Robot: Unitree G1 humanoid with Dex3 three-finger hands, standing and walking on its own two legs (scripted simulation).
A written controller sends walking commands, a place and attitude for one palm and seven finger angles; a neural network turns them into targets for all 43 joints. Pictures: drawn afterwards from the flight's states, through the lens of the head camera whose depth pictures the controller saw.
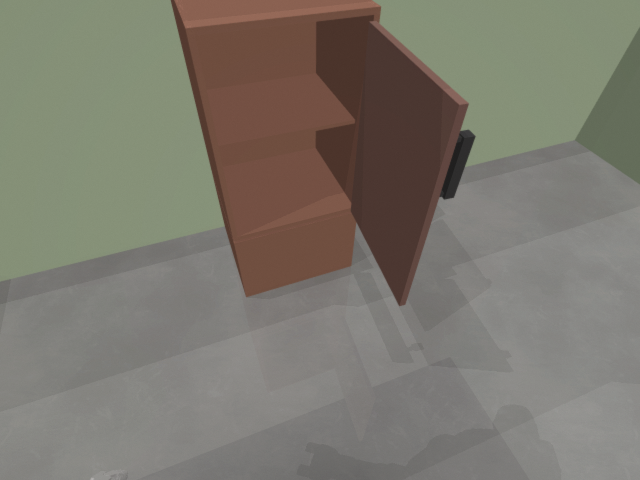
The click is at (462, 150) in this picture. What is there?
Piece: cupboard door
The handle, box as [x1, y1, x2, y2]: [440, 130, 475, 199]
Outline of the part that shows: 469,130 460,131 440,193 440,196 444,199 453,197 475,136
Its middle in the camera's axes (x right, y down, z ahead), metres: +0.26 -0.14 +0.79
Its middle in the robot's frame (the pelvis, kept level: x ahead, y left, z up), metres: +0.70 -0.22 +0.00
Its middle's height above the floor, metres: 0.77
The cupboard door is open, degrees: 86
